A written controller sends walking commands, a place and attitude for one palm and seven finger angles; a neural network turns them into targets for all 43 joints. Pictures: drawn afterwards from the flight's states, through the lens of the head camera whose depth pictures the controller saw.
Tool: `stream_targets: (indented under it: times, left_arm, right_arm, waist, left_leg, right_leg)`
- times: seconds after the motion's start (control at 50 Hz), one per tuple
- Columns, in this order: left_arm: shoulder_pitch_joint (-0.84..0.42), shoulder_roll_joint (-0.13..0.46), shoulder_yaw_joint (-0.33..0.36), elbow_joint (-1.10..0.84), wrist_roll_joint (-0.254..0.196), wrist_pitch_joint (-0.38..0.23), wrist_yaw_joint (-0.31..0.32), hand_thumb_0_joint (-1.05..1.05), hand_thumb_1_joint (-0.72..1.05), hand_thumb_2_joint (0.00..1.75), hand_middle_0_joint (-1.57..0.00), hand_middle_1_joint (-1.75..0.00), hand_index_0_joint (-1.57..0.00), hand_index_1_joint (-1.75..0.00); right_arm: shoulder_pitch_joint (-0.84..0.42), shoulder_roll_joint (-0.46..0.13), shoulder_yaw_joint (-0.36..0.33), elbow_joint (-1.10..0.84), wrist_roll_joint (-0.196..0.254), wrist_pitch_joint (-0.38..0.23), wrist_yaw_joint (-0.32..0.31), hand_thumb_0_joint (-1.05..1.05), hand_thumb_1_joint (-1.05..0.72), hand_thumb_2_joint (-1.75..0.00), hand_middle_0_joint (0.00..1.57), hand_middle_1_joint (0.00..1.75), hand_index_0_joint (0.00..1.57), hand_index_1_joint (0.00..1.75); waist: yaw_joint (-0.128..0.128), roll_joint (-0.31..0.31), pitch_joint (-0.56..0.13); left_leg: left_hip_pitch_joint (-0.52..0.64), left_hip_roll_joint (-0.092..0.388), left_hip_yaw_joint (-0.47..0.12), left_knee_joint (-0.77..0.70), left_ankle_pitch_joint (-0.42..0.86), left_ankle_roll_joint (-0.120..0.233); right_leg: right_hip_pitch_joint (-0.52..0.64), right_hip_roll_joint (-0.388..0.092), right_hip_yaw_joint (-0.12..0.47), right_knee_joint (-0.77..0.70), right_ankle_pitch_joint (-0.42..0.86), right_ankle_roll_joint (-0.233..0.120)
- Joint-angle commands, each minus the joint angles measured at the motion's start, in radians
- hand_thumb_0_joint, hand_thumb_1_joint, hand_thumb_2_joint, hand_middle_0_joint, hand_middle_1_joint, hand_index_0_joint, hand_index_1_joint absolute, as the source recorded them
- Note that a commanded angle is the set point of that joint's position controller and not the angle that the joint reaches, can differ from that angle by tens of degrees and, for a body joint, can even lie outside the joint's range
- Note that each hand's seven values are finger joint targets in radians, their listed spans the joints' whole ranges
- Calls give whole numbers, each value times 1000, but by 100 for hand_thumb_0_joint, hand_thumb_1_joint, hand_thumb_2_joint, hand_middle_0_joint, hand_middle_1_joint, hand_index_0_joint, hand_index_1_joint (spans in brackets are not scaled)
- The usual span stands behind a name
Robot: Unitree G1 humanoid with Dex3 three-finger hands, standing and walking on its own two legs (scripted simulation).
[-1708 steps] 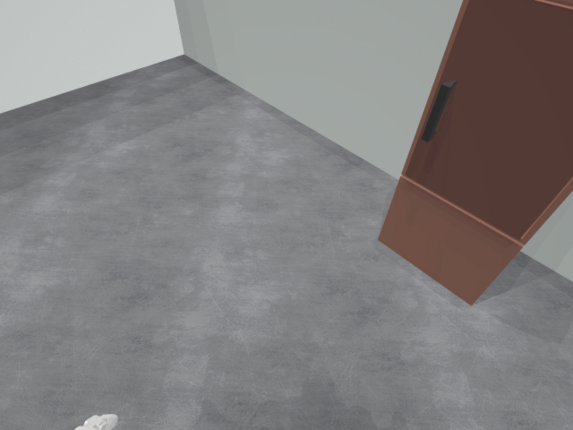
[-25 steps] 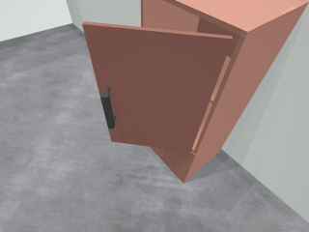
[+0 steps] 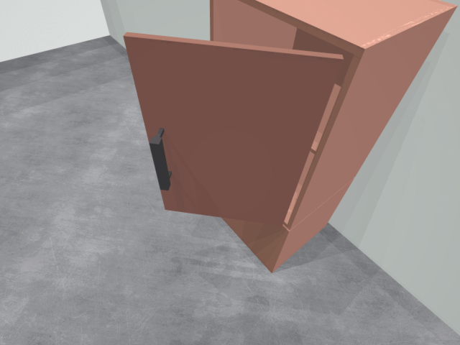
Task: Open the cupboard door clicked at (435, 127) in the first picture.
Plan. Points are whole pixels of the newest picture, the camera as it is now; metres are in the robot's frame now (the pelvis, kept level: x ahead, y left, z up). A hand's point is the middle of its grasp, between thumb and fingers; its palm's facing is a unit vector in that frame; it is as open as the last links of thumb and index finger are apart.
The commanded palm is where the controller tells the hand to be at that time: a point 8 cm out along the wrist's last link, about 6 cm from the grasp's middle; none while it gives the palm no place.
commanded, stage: raise the hand with hooked fingers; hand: left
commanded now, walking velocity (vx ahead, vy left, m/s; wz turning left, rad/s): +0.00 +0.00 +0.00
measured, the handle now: (163, 160) +0.55 +0.21 -0.07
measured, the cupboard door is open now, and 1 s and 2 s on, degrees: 43 43 43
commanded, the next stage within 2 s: none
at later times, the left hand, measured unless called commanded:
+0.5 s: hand out of the picture +0.12 +0.20 -0.09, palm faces -0.04 -1.00 -0.03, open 8.6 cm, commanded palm +0.12 +0.27 -0.07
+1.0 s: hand (90, 319) +0.17 +0.25 -0.06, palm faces +0.00 -1.00 -0.05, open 11.6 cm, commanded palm +0.15 +0.29 -0.06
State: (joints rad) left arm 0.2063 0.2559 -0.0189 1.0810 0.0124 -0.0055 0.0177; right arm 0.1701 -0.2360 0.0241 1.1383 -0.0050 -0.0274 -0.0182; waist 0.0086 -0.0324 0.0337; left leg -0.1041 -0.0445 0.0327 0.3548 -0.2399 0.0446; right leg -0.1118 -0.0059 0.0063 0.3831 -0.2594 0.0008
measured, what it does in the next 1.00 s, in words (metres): lowers itself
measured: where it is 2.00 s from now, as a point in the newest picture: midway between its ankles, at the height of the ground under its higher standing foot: outside the picture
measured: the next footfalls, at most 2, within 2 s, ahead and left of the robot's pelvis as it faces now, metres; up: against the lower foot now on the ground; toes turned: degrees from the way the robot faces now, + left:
none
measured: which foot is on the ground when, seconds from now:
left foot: down 0.00-1.00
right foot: down 0.00-1.00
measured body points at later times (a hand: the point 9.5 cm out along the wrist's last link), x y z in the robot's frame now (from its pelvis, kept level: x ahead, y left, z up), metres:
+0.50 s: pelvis -0.06 -0.04 -0.10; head +0.00 -0.02 +0.35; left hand +0.12 +0.25 -0.09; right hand +0.16 -0.28 -0.14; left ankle -0.03 +0.09 -0.74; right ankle -0.03 -0.12 -0.74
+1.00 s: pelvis -0.07 -0.01 -0.11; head +0.00 +0.01 +0.34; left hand +0.16 +0.31 -0.06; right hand +0.08 -0.26 -0.19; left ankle -0.03 +0.09 -0.74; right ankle -0.03 -0.12 -0.74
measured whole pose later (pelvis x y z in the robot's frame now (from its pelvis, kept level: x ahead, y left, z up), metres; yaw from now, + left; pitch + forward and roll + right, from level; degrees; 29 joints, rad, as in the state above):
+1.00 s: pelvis -0.07 -0.01 -0.11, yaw +1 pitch +16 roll -3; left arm 0.20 0.36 0.39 0.26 -0.39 -0.40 -0.52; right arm 0.30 -0.26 0.01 0.58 0.04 -0.25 -0.06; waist -0.01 0.02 -0.14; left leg -0.99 0.00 -0.02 1.22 -0.51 0.03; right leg -0.95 0.02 -0.07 1.16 -0.50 -0.02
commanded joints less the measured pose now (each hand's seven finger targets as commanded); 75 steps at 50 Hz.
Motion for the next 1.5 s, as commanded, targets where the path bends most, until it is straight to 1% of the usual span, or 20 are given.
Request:
stream_targets:
  times: [0.0, 0.06, 0.08, 0.1, 0.12, 0.14, 0.16, 0.2, 0.26, 0.32, 0.4, 0.52, 0.6, 0.72, 0.82, 0.92, 1.12, 1.18, 1.3, 1.48]
  left_arm:
    - [17, 147, 31, -39, -3, -21, 12, 0, 90, 90, -20, -30, -20, -30]
    - [102, 59, 19, -8, 11, -40, 57, 0, 90, 90, -20, -30, -20, -30]
    - [-595, 434, 382, -1448, -166, -235, 42, 0, 88, 89, -20, -32, -20, -32]
    - [-92, 307, 277, -1153, -96, -191, 28, 0, 85, 88, -20, -33, -20, -33]
    - [-52, 250, 268, -1027, -138, -157, 65, 0, 83, 87, -21, -34, -21, -34]
    - [176, -42, 110, -880, -172, -99, 37, 0, 81, 86, -21, -36, -21, -36]
    - [-53, 38, 176, -1018, -194, -146, 13, 0, 78, 85, -21, -37, -21, -37]
    - [40, 68, 251, -816, -202, -256, -61, 0, 74, 83, -21, -40, -21, -40]
    - [272, -6, 280, -621, -258, -448, -224, 0, 67, 80, -22, -45, -22, -45]
    - [314, 75, 358, -604, -313, -607, -422, 0, 60, 77, -22, -50, -22, -50]
    - [58, 278, 481, -790, -400, -700, -634, 0, 50, 73, -23, -55, -23, -55]
    - [-244, 301, 479, -1142, -497, -693, -624, 0, 36, 67, -24, -64, -24, -64]
    - [-178, 275, 399, -1042, -435, -565, -626, 0, 27, 63, -25, -70, -25, -70]
    - [-37, 347, 493, -977, -425, -344, -624, 0, 13, 57, -25, -80, -25, -80]
    - [-24, 318, 566, -1014, -467, -398, -529, 0, 1, 52, -26, -87, -26, -87]
    - [-92, 245, 439, -972, -421, -455, -539, 0, -10, 47, -27, -94, -27, -94]
    - [-145, 393, 548, -1114, -422, -447, -532, 0, -34, 37, -29, -110, -29, -110]
    - [-104, 326, 508, -1076, -417, -432, -509, 0, -41, 34, -29, -114, -29, -114]
    - [-177, 306, 447, -951, -388, -349, -562, 0, -50, 30, -30, -120, -30, -120]
    - [-296, 405, 542, -977, -412, -412, -581, 0, -50, 30, -30, -120, -30, -120]
  right_arm:
    - [0, -163, -34, -39, -2, -19, -15, 0, -90, -90, 20, 30, 20, 30]
    - [19, -113, -29, -94, 6, -18, -6, 0, -90, -90, 20, 30, 20, 30]
    - [77, -221, -85, -437, 56, -143, -35, 0, -90, -90, 20, 30, 20, 30]
    - [-10, -156, -39, -414, 36, -237, -65, 0, -90, -90, 20, 30, 20, 30]
    - [5, -156, -53, -345, 37, -244, -70, 0, -90, -90, 20, 30, 20, 30]
    - [55, -97, -62, -343, 49, -234, -54, 0, -90, -90, 20, 30, 20, 30]
    - [19, -158, -78, -428, 39, -241, -42, 0, -90, -90, 20, 30, 20, 30]
    - [21, -176, -100, -459, 16, -239, -45, 0, -90, -90, 20, 30, 20, 30]
    - [-32, -161, -107, -541, 17, -250, -24, 0, -90, -90, 20, 30, 20, 30]
    - [-46, -166, -119, -622, 30, -279, 5, 0, -90, -90, 20, 30, 20, 30]
    - [-64, -180, -108, -728, 44, -311, -4, 0, -90, -90, 20, 30, 20, 30]
    - [-4, -153, -87, -723, 36, -313, -63, 0, -90, -90, 20, 30, 20, 30]
    - [21, -176, -84, -676, 45, -318, -85, 0, -90, -90, 20, 30, 20, 30]
    - [11, -169, -80, -719, 58, -292, -78, 0, -90, -90, 20, 30, 20, 30]
    - [4, -138, -77, -734, 43, -281, -60, 0, -90, -90, 20, 30, 20, 30]
    - [43, -169, -78, -727, 46, -287, -52, 0, -90, -90, 20, 30, 20, 30]
    - [74, -197, -79, -731, 43, -293, -60, 0, -90, -90, 20, 30, 20, 30]
    - [71, -191, -76, -734, 42, -276, -49, 0, -90, -90, 20, 30, 20, 30]
    - [85, -212, -75, -752, 51, -246, -48, 0, -90, -90, 20, 30, 20, 30]
    - [91, -205, -68, -739, 41, -243, -56, 0, -90, -90, 20, 30, 20, 30]
  waist:
    - [-3, 36, -37]
    - [-8, 104, 6]
    - [-73, 227, -468]
    - [10, 394, -379]
    - [-12, 321, -320]
    - [-57, 191, -206]
    - [-65, 131, -74]
    - [-66, -83, 10]
    - [19, -249, -48]
    - [67, -82, -212]
    - [32, 3, -392]
    - [-31, 135, -441]
    - [-57, 141, -348]
    - [12, 100, -405]
    - [35, 35, -409]
    - [-24, 52, -351]
    - [15, 183, -468]
    - [8, 217, -434]
    - [-34, 140, -371]
    - [-12, 181, -463]
  left_leg:
    - [11, 158, -122, -49, 281, -1]
    - [-42, 167, -68, 130, 446, -32]
    - [214, 42, -101, 58, 614, -71]
    - [316, 103, -80, 45, 790, -51]
    - [181, 97, -77, 65, 711, -90]
    - [137, 109, -77, 74, 609, -73]
    - [2, 93, -104, 112, 472, -63]
    - [-209, 56, -89, 224, 197, -43]
    - [-471, 25, -59, 381, 36, -45]
    - [-582, -3, -28, 517, 17, -60]
    - [-746, 3, -23, 689, -94, -37]
    - [-745, 47, -47, 806, -109, -4]
    - [-763, 54, -67, 780, -134, 4]
    - [-742, 50, -78, 710, -68, -2]
    - [-772, 49, -80, 698, -59, -16]
    - [-756, 47, -89, 684, -150, -12]
    - [-542, 60, -148, 609, 1, -51]
    - [-517, 66, -163, 587, 12, -72]
    - [-575, 64, -163, 576, -79, -60]
    - [-484, 65, -161, 604, 76, -78]
  right_leg:
    - [-16, -111, 90, -42, 232, -35]
    - [-57, -137, 73, 12, 434, -8]
    - [13, -17, -36, 82, 473, -42]
    - [-94, 6, -42, 145, 218, -55]
    - [-121, -1, -75, 157, 82, -49]
    - [-206, 3, -86, 128, 58, -27]
    - [-239, -7, -90, 121, 94, -22]
    - [-368, 1, -115, 150, 87, -17]
    - [-504, 10, -105, 328, 2, -21]
    - [-509, -9, -28, 462, 17, -42]
    - [-553, -28, 115, 531, -156, -24]
    - [-619, 4, 156, 552, -244, -14]
    - [-693, 21, 103, 539, -269, -19]
    - [-598, 18, 65, 525, -202, -18]
    - [-601, 27, 26, 562, -200, -20]
    - [-734, 36, -10, 585, -275, -26]
    - [-743, 48, -82, 640, -127, -48]
    - [-773, 42, -97, 639, -128, -41]
    - [-782, 46, -96, 607, -145, -35]
    - [-758, 50, -89, 613, -94, -47]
